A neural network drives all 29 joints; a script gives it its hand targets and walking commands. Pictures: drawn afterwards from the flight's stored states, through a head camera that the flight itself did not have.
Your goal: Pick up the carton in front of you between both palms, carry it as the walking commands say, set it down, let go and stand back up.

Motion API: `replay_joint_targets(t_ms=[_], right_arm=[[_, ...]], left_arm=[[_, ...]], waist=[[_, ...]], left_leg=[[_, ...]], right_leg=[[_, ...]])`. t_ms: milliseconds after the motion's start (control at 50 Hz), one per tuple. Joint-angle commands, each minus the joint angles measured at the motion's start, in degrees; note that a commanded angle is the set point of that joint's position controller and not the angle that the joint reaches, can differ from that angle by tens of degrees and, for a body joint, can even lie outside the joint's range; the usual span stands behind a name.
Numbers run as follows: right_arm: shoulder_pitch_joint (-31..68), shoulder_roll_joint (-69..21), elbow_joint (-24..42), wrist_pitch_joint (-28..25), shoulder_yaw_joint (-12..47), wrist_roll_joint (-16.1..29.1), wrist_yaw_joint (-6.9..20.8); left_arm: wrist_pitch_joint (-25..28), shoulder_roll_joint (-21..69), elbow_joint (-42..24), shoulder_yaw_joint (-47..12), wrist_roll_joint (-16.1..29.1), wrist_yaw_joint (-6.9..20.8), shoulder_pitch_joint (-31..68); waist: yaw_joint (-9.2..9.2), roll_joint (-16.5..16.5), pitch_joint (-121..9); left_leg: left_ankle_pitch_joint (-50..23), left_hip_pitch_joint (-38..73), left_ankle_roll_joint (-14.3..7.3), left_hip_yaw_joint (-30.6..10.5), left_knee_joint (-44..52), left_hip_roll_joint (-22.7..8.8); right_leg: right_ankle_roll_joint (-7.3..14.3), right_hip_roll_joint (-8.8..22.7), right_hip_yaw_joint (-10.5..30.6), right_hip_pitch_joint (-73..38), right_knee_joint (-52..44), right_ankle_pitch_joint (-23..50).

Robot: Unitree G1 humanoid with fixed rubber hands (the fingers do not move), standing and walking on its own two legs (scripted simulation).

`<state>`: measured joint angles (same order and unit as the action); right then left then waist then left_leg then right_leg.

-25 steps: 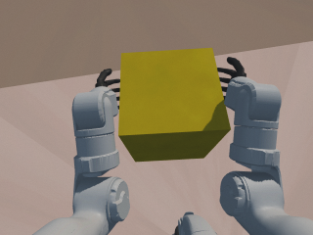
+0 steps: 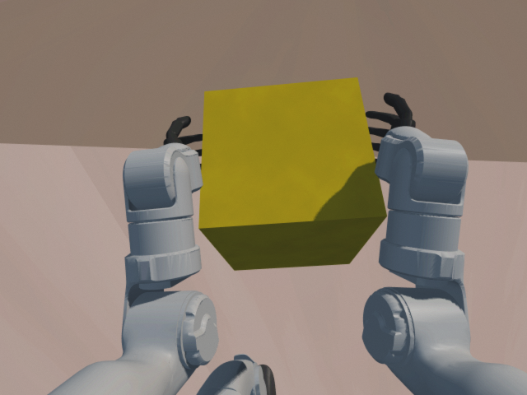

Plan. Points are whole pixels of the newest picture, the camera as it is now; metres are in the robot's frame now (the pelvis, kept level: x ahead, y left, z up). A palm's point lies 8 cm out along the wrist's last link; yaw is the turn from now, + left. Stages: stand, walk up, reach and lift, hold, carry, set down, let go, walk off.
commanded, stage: carry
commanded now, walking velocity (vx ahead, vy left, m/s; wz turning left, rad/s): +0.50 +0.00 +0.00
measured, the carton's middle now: (286, 188) +0.40 +0.01 +0.08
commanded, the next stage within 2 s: none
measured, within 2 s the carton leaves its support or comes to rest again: neither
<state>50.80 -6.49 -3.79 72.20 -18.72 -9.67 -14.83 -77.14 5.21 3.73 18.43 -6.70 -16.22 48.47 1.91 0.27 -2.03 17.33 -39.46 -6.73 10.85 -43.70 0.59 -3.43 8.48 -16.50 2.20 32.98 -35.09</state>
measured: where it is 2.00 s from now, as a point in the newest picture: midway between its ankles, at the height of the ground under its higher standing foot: (280, 147)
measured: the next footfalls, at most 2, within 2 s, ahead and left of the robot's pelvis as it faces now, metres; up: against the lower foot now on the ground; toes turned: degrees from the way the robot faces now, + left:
right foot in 0.44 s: +0.48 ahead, -0.11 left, +0.09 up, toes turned -4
left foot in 0.86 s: +0.69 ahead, +0.12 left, +0.12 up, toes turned +9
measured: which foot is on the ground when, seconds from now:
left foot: down 0.00-0.46, up 0.48-0.84, down 0.86-1.00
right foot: down 0.00-0.02, up 0.04-0.42, down 0.44-0.88, up 0.90-1.00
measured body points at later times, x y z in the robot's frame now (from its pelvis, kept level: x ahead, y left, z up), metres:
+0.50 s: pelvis +0.31 -0.03 +0.06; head +0.32 -0.02 +0.51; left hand +0.68 +0.15 +0.23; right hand +0.71 -0.14 +0.24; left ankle +0.18 +0.07 -0.60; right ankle +0.43 -0.11 -0.64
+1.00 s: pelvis +0.59 +0.03 +0.11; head +0.61 +0.04 +0.56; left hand +0.98 +0.17 +0.26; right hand +0.97 -0.12 +0.27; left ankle +0.65 +0.12 -0.61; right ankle +0.52 -0.08 -0.50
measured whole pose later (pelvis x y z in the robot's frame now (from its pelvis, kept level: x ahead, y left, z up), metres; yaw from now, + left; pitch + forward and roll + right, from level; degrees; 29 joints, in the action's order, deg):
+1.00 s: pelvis +0.59 +0.03 +0.11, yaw +2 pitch +4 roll +0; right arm 47.5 -6.9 -7.7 71.1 -18.5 -7.3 -16.4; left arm -77.6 5.1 8.0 19.3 -8.9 -15.3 48.3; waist -4.9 -0.7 -3.0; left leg 21.7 -27.0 -2.3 8.1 -36.4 -0.3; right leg 2.5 0.8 -1.0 32.5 76.0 -26.3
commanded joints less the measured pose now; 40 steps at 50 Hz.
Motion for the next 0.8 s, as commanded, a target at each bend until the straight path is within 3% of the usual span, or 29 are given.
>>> replay_joint_targets(t_ms=[0, 20, 40, 60, 80, 120, 140, 220, 260, 340, 360, 380, 400, 420, 440, 460, 480, 500, 520, 560, 620, 700, 740, 780], right_arm=[[29.53, -55.69, -7.93, 2.73, 29.95, 21.95, 12.39], [30.64, -57.37, -8.29, 2.00, 31.15, 23.16, 12.79], [33.36, -59.52, -5.77, 1.72, 32.18, 25.00, 13.40], [36.27, -61.96, -2.98, 1.30, 34.22, 27.19, 13.99], [38.73, -63.72, -0.43, 1.00, 35.88, 29.20, 14.51], [40.92, -65.69, 2.38, 0.51, 37.95, 31.56, 15.11], [40.40, -65.93, 2.74, 0.33, 38.52, 31.98, 15.26], [36.64, -62.79, 2.52, 0.46, 38.81, 31.28, 15.48], [35.70, -60.08, 2.74, 0.93, 38.65, 30.49, 15.29], [32.50, -55.78, -1.12, 2.50, 36.36, 28.11, 14.92], [31.93, -55.26, -2.50, 2.80, 35.49, 27.47, 14.90], [31.23, -54.88, -3.92, 3.03, 34.50, 26.78, 14.88], [29.99, -54.61, -5.62, 3.25, 33.47, 26.21, 14.90], [30.28, -53.82, -6.67, 3.26, 32.32, 25.29, 14.90], [29.61, -55.04, -7.29, 3.42, 31.05, 24.89, 15.01], [31.93, -54.57, -7.57, 3.32, 29.55, 24.14, 14.87], [32.80, -55.88, -7.82, 2.93, 29.47, 23.44, 14.52], [32.90, -56.15, -7.15, 2.60, 28.27, 22.70, 14.16], [33.35, -56.66, -6.44, 2.34, 27.71, 22.05, 13.81], [34.51, -56.78, -4.50, 1.82, 27.83, 21.33, 12.92], [35.02, -54.91, -2.11, 1.65, 29.19, 20.49, 11.70], [31.51, -52.02, -4.30, 3.11, 29.40, 19.75, 11.28], [30.71, -52.06, -6.47, 3.69, 29.24, 20.22, 11.78], [30.62, -53.19, -8.91, 3.88, 28.61, 20.86, 12.56]], left_arm=[[2.74, 56.33, -3.45, -31.46, 23.80, 16.32, 46.20], [2.80, 55.14, -4.43, -30.70, 23.38, 16.28, 46.78], [3.42, 55.97, -4.74, -31.22, 22.73, 15.80, 49.41], [3.92, 56.53, -5.59, -30.91, 22.27, 15.36, 49.36], [4.29, 56.78, -6.55, -30.97, 21.79, 14.94, 48.75], [4.97, 56.41, -7.82, -30.96, 20.40, 14.00, 47.46], [5.35, 55.85, -8.99, -31.54, 19.87, 13.56, 47.01], [5.49, 53.00, -11.15, -34.10, 18.25, 12.52, 44.68], [4.72, 51.01, -11.27, -35.11, 18.23, 12.35, 44.14], [2.70, 49.69, -6.41, -34.82, 18.70, 12.65, 41.02], [2.29, 49.90, -4.82, -34.36, 18.85, 12.89, 40.49], [2.02, 50.15, -3.06, -33.71, 19.03, 13.16, 39.83], [2.02, 50.57, -1.13, -33.08, 19.40, 13.48, 39.68], [2.24, 50.90, 0.80, -32.09, 19.80, 13.80, 38.39], [2.77, 50.04, 0.98, -31.32, 19.85, 13.89, 38.85], [3.13, 52.45, 0.98, -31.10, 20.65, 14.13, 40.67], [3.14, 53.84, -1.44, -31.63, 22.27, 14.51, 43.92], [3.44, 56.81, -3.58, -33.24, 24.74, 14.98, 47.48], [3.90, 59.28, -6.29, -34.54, 26.93, 15.41, 51.27], [4.53, 61.77, -9.10, -36.52, 29.66, 15.69, 56.12], [4.39, 60.41, -9.66, -36.04, 29.99, 15.57, 55.48], [2.63, 56.33, -5.02, -33.51, 26.82, 14.93, 48.77], [2.03, 55.14, -2.19, -32.05, 25.15, 14.84, 46.38], [1.96, 54.76, 0.28, -30.68, 23.59, 14.85, 45.07]], waist=[[-7.49, 3.06, -36.26], [-8.97, 15.14, -40.35], [-7.80, 9.08, -36.75], [-7.77, 2.99, -32.64], [-7.12, -1.30, -31.03], [-5.31, 0.34, -31.95], [-5.10, 2.16, -31.94], [-5.82, 4.16, -29.04], [-5.78, 4.72, -27.15], [-5.60, 6.96, -23.26], [-4.50, 7.76, -23.14], [-2.17, 8.59, -24.48], [0.95, 6.61, -27.66], [4.95, 3.98, -32.18], [3.54, -12.79, -37.58], [4.29, -17.06, -33.49], [3.52, -9.89, -30.53], [3.80, -2.96, -29.16], [2.98, -0.71, -28.00], [1.19, -2.60, -28.04], [1.41, -5.85, -27.63], [1.98, -6.77, -25.46], [2.04, -7.62, -23.32], [0.69, -9.43, -21.48]], left_leg=[[2.20, 57.96, -6.99, -23.36, 11.45, -9.93], [-6.17, 63.82, -16.61, -53.25, 20.98, -19.19], [-14.04, 62.14, -15.33, -47.68, 19.98, -17.31], [-23.01, 56.73, -13.98, -41.19, 15.52, -16.71], [-25.19, 53.24, -10.84, -35.44, 13.69, -15.85], [-15.88, 49.56, -7.53, -29.99, 15.24, -14.58], [-12.74, 48.73, -7.15, -29.23, 16.26, -14.57], [-12.43, 48.37, -8.91, -26.30, 19.34, -15.56], [-12.63, 46.27, -8.23, -22.39, 21.25, -14.32], [-22.32, 41.69, -5.34, -13.99, 22.38, -11.58], [-28.90, 40.98, -4.24, -12.00, 20.71, -11.27], [-39.05, 39.80, -2.71, -9.57, 15.28, -11.04], [-46.54, 35.58, -0.10, -5.01, 5.58, -9.52], [-37.45, 26.13, 2.58, -3.76, -6.22, -7.46], [-14.34, 8.47, 5.64, -5.37, -22.84, -1.22], [10.59, -3.20, 5.37, -9.97, -34.26, 5.24], [11.00, -8.63, 3.77, -13.70, -41.71, 1.77], [9.57, -10.04, 3.36, -13.65, -43.35, -0.06], [8.05, -10.16, 2.97, -13.68, -41.34, -1.94], [5.46, -8.05, 2.94, -13.21, -36.38, -3.33], [4.22, -9.85, 3.84, -10.73, -31.99, -3.94], [1.70, -7.17, 4.97, -9.26, -14.54, -5.78], [1.17, -1.51, 5.09, -5.52, -5.07, -4.27], [1.46, 5.45, 4.47, -0.29, 2.06, -1.49]], right_leg=[[2.03, 0.22, 6.23, 22.34, 34.98, 23.67], [-0.31, -10.84, 11.73, 35.58, 52.97, 2.29], [2.28, -8.64, 18.60, 41.29, 58.87, 4.49], [3.91, -7.57, 18.83, 44.35, 60.21, 6.46], [4.88, -5.91, 18.76, 45.36, 57.60, 6.94], [6.03, -4.72, 19.20, 44.11, 51.36, 9.08], [6.28, -4.48, 18.69, 44.10, 48.81, 8.88], [5.29, -3.16, 16.16, 50.49, 41.53, 9.70], [4.84, -2.61, 15.05, 48.94, 32.89, 12.61], [5.65, -6.81, 7.58, 36.91, 13.40, 17.67], [6.23, -8.98, 4.68, 32.20, 9.74, 17.03], [6.82, -11.94, 1.78, 24.73, 7.05, 16.99], [8.02, -13.99, 0.13, 11.26, 1.95, 20.41], [9.35, -10.64, 7.12, -5.15, 1.33, 18.35], [18.14, 7.67, 42.22, -17.23, -5.91, 10.05], [22.58, 10.01, 57.45, -18.41, -13.58, 19.40], [22.42, 10.16, 51.80, -16.94, -9.43, 24.92], [21.34, 9.58, 46.33, -14.00, -6.90, 29.67], [19.31, 8.40, 42.08, -10.49, -6.70, 30.18], [16.35, 6.57, 36.09, -6.46, -8.60, 22.26], [17.35, 6.43, 31.70, -5.30, -11.01, 19.02], [16.76, 5.94, 24.85, -3.92, -12.65, 21.98], [15.41, 4.90, 21.26, -1.33, -14.08, 23.14], [13.45, 4.12, 18.16, 0.62, -13.30, 27.93]])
